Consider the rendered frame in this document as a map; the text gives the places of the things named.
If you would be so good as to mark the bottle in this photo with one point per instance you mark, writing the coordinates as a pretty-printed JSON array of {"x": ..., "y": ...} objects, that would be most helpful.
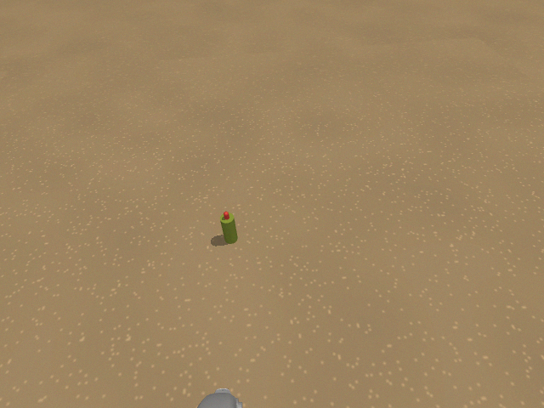
[{"x": 228, "y": 225}]

